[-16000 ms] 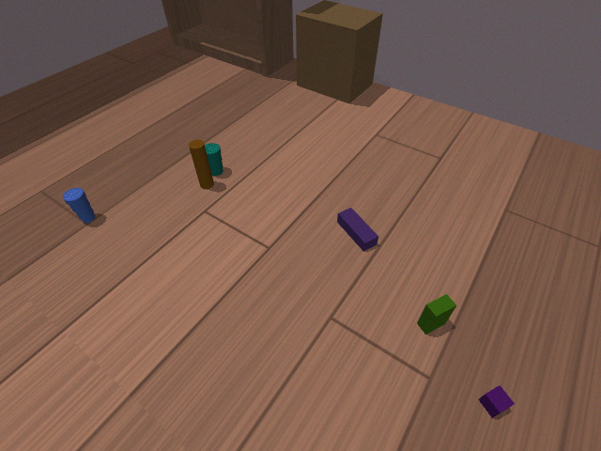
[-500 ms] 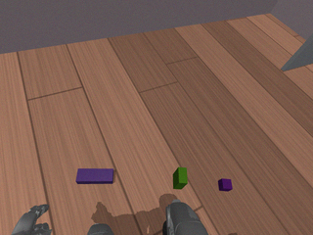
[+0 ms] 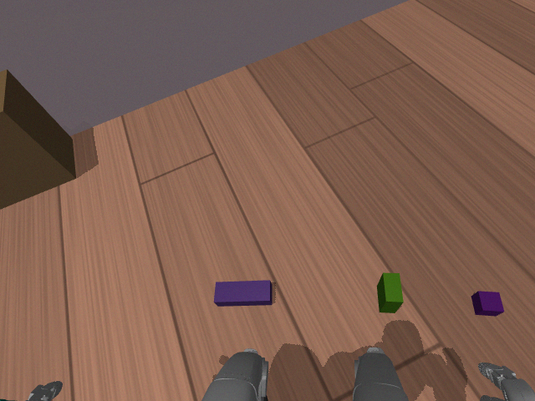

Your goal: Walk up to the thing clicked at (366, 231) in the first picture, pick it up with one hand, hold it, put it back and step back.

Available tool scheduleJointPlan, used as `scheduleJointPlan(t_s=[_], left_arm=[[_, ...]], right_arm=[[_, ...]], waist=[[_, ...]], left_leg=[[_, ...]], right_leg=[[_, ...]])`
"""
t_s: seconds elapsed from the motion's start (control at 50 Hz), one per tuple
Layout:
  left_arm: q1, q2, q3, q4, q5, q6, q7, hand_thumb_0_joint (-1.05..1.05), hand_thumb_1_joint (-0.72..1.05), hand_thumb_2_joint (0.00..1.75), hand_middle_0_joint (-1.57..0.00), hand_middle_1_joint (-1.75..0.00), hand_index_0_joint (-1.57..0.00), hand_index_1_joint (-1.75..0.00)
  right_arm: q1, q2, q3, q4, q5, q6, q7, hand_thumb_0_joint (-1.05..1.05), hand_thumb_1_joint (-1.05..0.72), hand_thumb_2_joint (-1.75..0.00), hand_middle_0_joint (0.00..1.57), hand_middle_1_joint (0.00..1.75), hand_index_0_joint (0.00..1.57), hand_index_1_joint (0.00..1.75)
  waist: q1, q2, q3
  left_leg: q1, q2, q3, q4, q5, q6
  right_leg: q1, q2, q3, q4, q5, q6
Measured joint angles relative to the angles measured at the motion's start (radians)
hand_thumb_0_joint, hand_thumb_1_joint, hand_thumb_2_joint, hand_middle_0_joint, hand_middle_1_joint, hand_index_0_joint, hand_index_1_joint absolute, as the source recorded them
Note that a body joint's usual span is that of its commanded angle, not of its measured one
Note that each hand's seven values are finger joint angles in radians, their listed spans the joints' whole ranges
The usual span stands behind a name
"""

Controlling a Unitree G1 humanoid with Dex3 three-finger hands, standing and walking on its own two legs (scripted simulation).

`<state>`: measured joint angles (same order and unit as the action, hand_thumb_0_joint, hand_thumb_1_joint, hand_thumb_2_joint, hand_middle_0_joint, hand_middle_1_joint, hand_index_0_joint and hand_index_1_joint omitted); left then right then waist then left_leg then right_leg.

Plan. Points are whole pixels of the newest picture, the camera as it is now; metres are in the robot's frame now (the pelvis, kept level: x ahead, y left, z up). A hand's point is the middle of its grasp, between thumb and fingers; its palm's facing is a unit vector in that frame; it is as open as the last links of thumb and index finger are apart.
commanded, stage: walk up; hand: left
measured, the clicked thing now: (243, 293) +0.46 +0.23 -0.69
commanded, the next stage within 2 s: none
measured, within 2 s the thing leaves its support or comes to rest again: neither
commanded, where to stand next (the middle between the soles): +0.08 -0.02 m, yaw +2 degrees
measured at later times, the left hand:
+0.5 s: hand (162, 399) +0.12 +0.23 -0.15, palm faces -0.01 -0.95 -0.31, open 7.4 cm
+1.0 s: hand out of the picture -0.07 +0.35 -0.10, palm faces +0.12 -0.78 -0.61, open 7.4 cm
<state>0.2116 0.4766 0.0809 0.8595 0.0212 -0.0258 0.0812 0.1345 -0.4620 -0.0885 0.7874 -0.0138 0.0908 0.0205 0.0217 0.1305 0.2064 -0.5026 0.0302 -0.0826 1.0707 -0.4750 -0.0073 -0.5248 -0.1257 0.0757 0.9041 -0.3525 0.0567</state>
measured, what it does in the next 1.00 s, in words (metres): walks backwards: left foot, then right foot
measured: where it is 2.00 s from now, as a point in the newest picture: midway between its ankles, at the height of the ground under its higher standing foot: outside the picture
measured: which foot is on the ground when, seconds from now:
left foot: up 0.00-0.00, down 0.02-0.50, up 0.52-0.88, down 0.90-1.00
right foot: down 0.00-0.04, up 0.06-0.48, down 0.50-0.92, up 0.94-1.00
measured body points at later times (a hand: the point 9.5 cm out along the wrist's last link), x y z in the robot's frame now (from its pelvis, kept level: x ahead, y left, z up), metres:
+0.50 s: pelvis +0.00 -0.05 +0.01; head +0.04 +0.00 +0.46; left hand +0.12 +0.28 -0.13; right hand -0.01 -0.43 -0.03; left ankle +0.01 +0.17 -0.68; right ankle +0.08 -0.21 -0.69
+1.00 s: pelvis -0.10 +0.01 +0.00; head -0.09 -0.02 +0.45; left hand -0.08 +0.39 -0.06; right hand -0.02 -0.32 -0.12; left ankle -0.12 +0.12 -0.68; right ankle +0.04 -0.16 -0.63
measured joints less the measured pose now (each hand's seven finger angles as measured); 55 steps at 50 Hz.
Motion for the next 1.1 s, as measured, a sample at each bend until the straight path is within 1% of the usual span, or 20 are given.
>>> scheduleJointPlan(t_s=[0.02,0.06,0.1,0.14,0.24,0.4,0.48,0.52,0.56,0.6,0.66,0.74,0.82,0.88,0.9,0.92,0.94,0.98,1.02,1.1], left_arm=[[-0.009,0.008,-0.001,-0.006,0.003,0.002,-0.004,0.01,0.89,0.90,-0.21,-0.30,-0.20,-0.30],[-0.038,0.032,0.003,-0.007,0.008,0.015,-0.012,0.01,0.90,0.90,-0.21,-0.30,-0.20,-0.30],[-0.036,0.016,-0.002,0.011,0.016,0.025,-0.014,0.01,0.90,0.90,-0.21,-0.30,-0.20,-0.30],[-0.036,-0.002,-0.018,0.045,0.025,0.030,-0.031,0.01,0.90,0.90,-0.20,-0.30,-0.20,-0.30],[-0.038,0.007,0.003,0.037,0.035,0.058,-0.097,0.01,0.90,0.90,-0.21,-0.30,-0.20,-0.30],[-0.071,0.017,0.041,-0.008,0.018,0.108,-0.145,0.01,0.90,0.90,-0.21,-0.30,-0.20,-0.30],[-0.073,-0.005,0.022,0.022,-0.014,0.070,-0.137,0.01,0.90,0.90,-0.21,-0.30,-0.20,-0.30],[-0.073,-0.036,0.011,0.037,-0.016,0.033,-0.122,0.01,0.90,0.90,-0.21,-0.30,-0.20,-0.30],[-0.072,-0.062,-0.010,0.034,-0.012,0.018,-0.108,0.01,0.90,0.90,-0.21,-0.30,-0.20,-0.30],[-0.084,-0.088,-0.031,0.038,-0.013,0.020,-0.096,0.01,0.90,0.90,-0.21,-0.30,-0.20,-0.30],[-0.099,-0.116,-0.048,0.036,-0.016,0.019,-0.075,0.01,0.90,0.90,-0.21,-0.30,-0.20,-0.30],[-0.103,-0.105,-0.038,0.027,-0.015,0.011,-0.035,0.01,0.89,0.90,-0.21,-0.30,-0.21,-0.31],[-0.087,-0.064,-0.008,0.018,-0.002,0.001,-0.003,0.01,0.89,0.90,-0.21,-0.30,-0.21,-0.31],[-0.064,-0.020,0.014,0.018,0.021,0.006,-0.001,0.01,0.89,0.90,-0.21,-0.30,-0.21,-0.31],[-0.057,-0.004,0.019,0.022,0.028,0.011,-0.004,0.01,0.89,0.90,-0.21,-0.30,-0.21,-0.31],[-0.050,0.012,0.027,0.032,0.033,0.021,-0.004,0.01,0.89,0.90,-0.21,-0.30,-0.20,-0.30],[-0.033,0.017,0.032,0.046,0.034,0.031,0.000,0.01,0.89,0.90,-0.21,-0.30,-0.20,-0.30],[0.006,-0.001,0.032,0.094,0.028,0.048,0.008,0.01,0.90,0.90,-0.21,-0.30,-0.20,-0.30],[0.014,-0.002,0.021,0.139,0.014,0.048,-0.012,0.01,0.90,0.90,-0.21,-0.30,-0.20,-0.30],[0.026,0.020,0.022,0.134,0.005,0.023,-0.071,0.01,0.90,0.90,-0.21,-0.30,-0.20,-0.30]], right_arm=[[0.004,-0.001,-0.001,0.010,0.005,-0.011,0.001,0.01,-0.90,-0.90,0.21,0.30,0.20,0.30],[0.004,0.029,-0.002,0.043,0.003,-0.046,-0.004,0.01,-0.90,-0.90,0.20,0.30,0.20,0.30],[0.036,0.043,0.016,0.062,0.000,-0.076,-0.002,0.01,-0.90,-0.90,0.20,0.30,0.20,0.30],[0.070,0.056,0.031,0.089,0.000,-0.093,0.001,0.01,-0.90,-0.90,0.21,0.30,0.20,0.30],[0.175,0.081,0.048,0.118,0.001,-0.168,-0.045,0.01,-0.90,-0.90,0.21,0.30,0.21,0.30],[0.297,0.005,0.010,0.137,-0.015,-0.173,-0.103,0.01,-0.89,-0.90,0.21,0.30,0.21,0.30],[0.286,-0.040,0.005,0.121,-0.019,-0.143,-0.078,0.01,-0.90,-0.90,0.21,0.30,0.20,0.30],[0.257,-0.065,0.005,0.112,-0.017,-0.116,-0.071,0.01,-0.90,-0.90,0.20,0.30,0.20,0.30],[0.206,-0.060,0.008,0.106,-0.006,-0.083,-0.078,0.01,-0.90,-0.90,0.20,0.30,0.20,0.30],[0.148,-0.047,0.011,0.094,0.006,-0.062,-0.079,0.01,-0.90,-0.90,0.20,0.30,0.20,0.30],[0.082,-0.035,0.012,0.054,0.008,-0.046,-0.061,0.01,-0.90,-0.90,0.20,0.30,0.20,0.30],[0.048,-0.016,0.007,0.005,-0.023,-0.017,-0.022,0.01,-0.90,-0.90,0.20,0.30,0.20,0.30],[0.041,-0.007,0.002,-0.002,-0.042,0.011,0.021,0.01,-0.90,-0.90,0.20,0.30,0.20,0.30],[0.059,-0.004,-0.002,0.011,-0.033,0.010,0.049,0.01,-0.90,-0.90,0.20,0.30,0.20,0.30],[0.071,-0.002,-0.006,0.018,-0.030,0.002,0.056,0.01,-0.90,-0.90,0.20,0.30,0.20,0.30],[0.082,0.006,-0.009,0.028,-0.031,-0.009,0.058,0.01,-0.90,-0.90,0.21,0.30,0.20,0.30],[0.104,0.009,-0.008,0.031,-0.035,-0.020,0.057,0.01,-0.90,-0.90,0.21,0.30,0.20,0.30],[0.153,0.002,0.001,0.051,-0.033,-0.037,0.044,0.01,-0.90,-0.90,0.21,0.30,0.20,0.30],[0.184,0.019,0.008,0.101,-0.036,-0.050,0.021,0.01,-0.90,-0.90,0.21,0.30,0.20,0.30],[0.245,0.055,0.028,0.164,-0.019,-0.101,0.002,0.01,-0.90,-0.90,0.21,0.30,0.21,0.30]], waist=[[0.000,-0.014,-0.005],[0.015,-0.109,0.022],[0.021,-0.132,0.001],[-0.002,-0.132,-0.033],[-0.019,-0.230,-0.051],[-0.037,-0.303,-0.048],[-0.059,-0.266,-0.063],[-0.068,-0.198,-0.045],[-0.071,-0.164,-0.022],[-0.063,-0.132,0.004],[-0.057,-0.070,0.032],[-0.046,-0.006,0.029],[-0.030,0.017,0.004],[-0.021,-0.007,-0.035],[-0.017,-0.027,-0.048],[-0.006,-0.065,-0.046],[0.005,-0.085,-0.058],[-0.016,-0.064,-0.107],[-0.057,-0.073,-0.127],[-0.073,-0.148,-0.114]], left_leg=[[0.054,0.002,0.017,-0.099,-0.010,-0.002],[0.096,-0.055,0.071,-0.138,-0.023,-0.026],[0.098,-0.052,0.083,-0.119,-0.022,-0.019],[0.106,-0.033,0.056,-0.143,-0.010,-0.001],[0.185,-0.011,0.038,-0.270,0.053,-0.022],[0.219,0.044,-0.005,-0.293,0.057,-0.064],[0.186,0.082,-0.031,-0.252,0.030,-0.059],[0.139,0.103,-0.080,-0.151,0.002,0.002],[0.071,0.039,-0.124,0.001,-0.088,0.025],[0.009,-0.019,-0.105,0.116,-0.134,0.030],[-0.053,-0.067,-0.068,0.204,-0.090,0.022],[-0.076,-0.079,-0.048,0.281,-0.007,0.009],[-0.018,-0.039,-0.027,0.218,0.010,0.005],[0.085,-0.014,0.022,0.014,-0.118,0.024],[0.123,-0.020,0.043,-0.067,-0.127,0.022],[0.141,-0.044,0.073,-0.086,-0.105,0.014],[0.149,-0.053,0.101,-0.087,-0.091,0.013],[0.151,-0.037,0.103,-0.097,-0.098,0.030],[0.178,-0.037,0.084,-0.176,-0.073,0.042],[0.262,-0.019,0.092,-0.365,0.052,0.031]], right_leg=[[-0.018,-0.014,0.005,0.019,-0.007,-0.002],[-0.043,-0.058,0.072,0.091,-0.051,-0.057],[-0.061,0.002,0.085,0.201,-0.162,-0.082],[-0.063,0.053,0.024,0.253,-0.176,-0.084],[-0.073,0.067,-0.052,0.290,-0.093,-0.075],[-0.061,0.039,-0.012,0.217,-0.022,-0.061],[0.066,0.043,-0.055,-0.042,-0.038,-0.060],[0.097,0.077,-0.086,-0.079,0.034,-0.023],[0.074,0.073,-0.095,-0.030,0.020,-0.015],[0.065,0.060,-0.090,-0.031,0.033,-0.019],[0.053,0.047,-0.092,-0.058,0.071,-0.021],[0.010,0.022,-0.103,-0.053,0.099,-0.026],[-0.037,-0.016,-0.103,-0.037,0.117,-0.027],[-0.073,-0.059,-0.087,-0.028,0.125,-0.026],[-0.089,-0.073,-0.070,-0.010,0.089,-0.030],[-0.105,-0.083,-0.025,0.032,-0.016,-0.045],[-0.131,-0.064,0.016,0.107,-0.138,-0.062],[-0.169,0.021,0.030,0.240,-0.196,-0.070],[-0.180,0.067,0.025,0.300,-0.104,-0.069],[-0.182,0.114,0.010,0.313,0.046,-0.060]])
